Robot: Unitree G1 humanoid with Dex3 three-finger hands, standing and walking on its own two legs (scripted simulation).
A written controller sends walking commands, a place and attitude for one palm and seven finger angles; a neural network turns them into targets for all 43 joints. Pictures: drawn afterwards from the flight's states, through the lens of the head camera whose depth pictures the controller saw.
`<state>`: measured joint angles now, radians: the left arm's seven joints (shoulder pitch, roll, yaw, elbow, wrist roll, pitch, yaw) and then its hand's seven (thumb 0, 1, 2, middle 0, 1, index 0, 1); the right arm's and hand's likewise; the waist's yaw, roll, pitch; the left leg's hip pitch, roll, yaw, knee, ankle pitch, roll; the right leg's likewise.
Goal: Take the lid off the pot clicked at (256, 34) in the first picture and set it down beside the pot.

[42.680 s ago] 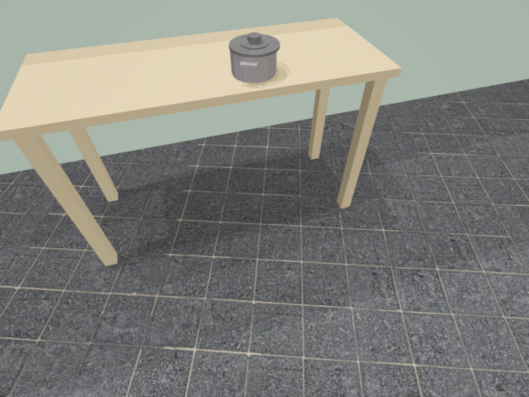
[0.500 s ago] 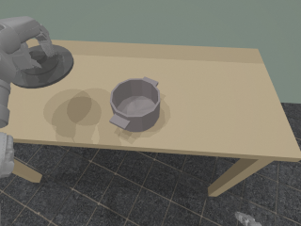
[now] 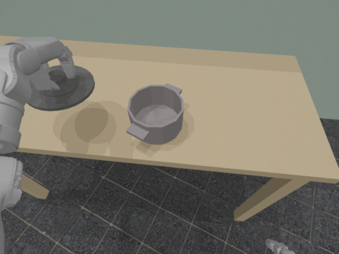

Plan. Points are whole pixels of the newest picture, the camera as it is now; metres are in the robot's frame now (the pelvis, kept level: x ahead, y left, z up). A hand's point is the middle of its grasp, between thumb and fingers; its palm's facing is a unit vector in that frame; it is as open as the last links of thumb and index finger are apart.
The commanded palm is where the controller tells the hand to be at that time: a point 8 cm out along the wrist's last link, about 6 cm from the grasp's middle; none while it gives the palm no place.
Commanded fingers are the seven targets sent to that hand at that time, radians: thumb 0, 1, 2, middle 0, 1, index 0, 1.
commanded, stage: lower the lid onto the table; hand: left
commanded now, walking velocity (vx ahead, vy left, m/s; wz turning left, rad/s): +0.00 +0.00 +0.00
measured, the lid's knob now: (56, 77) +0.48 +0.28 +0.13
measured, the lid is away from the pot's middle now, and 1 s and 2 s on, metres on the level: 0.23 0.24 0.24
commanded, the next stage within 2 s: open the fingers wide in 1.94 s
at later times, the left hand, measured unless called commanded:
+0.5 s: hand (52, 84) +0.46 +0.28 +0.13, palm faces -0.42 -0.06 -0.91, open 7.2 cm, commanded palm +0.46 +0.28 +0.21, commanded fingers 0.00 0.72 0.91 -0.91 -1.03 -0.91 -1.00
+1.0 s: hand (57, 94) +0.46 +0.29 +0.10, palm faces -0.48 -0.06 -0.88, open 7.1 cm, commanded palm +0.48 +0.28 +0.17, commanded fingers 0.00 0.72 0.91 -0.91 -1.03 -0.91 -1.00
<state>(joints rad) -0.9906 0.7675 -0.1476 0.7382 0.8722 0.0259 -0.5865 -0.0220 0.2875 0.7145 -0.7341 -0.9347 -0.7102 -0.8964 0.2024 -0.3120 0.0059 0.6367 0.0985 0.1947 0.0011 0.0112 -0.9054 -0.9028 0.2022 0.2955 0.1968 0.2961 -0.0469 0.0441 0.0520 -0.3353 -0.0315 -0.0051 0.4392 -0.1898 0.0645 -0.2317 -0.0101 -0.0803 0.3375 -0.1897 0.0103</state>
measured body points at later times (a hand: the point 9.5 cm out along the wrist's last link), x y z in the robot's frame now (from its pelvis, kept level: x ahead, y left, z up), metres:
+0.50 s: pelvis +0.01 +0.01 +0.00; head +0.07 +0.00 +0.44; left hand +0.47 +0.28 +0.18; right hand +0.07 -0.27 -0.13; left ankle +0.02 +0.08 -0.74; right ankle -0.02 -0.13 -0.74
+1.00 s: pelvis +0.00 +0.01 +0.00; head +0.08 +0.02 +0.44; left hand +0.48 +0.29 +0.15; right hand +0.06 -0.27 -0.13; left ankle +0.02 +0.08 -0.74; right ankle -0.02 -0.13 -0.74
